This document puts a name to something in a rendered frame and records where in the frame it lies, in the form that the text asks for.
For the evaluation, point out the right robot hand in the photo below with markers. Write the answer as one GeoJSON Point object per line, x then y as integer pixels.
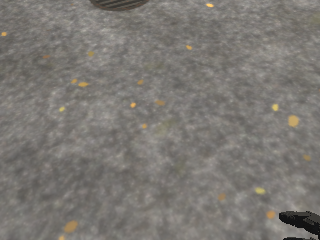
{"type": "Point", "coordinates": [307, 220]}

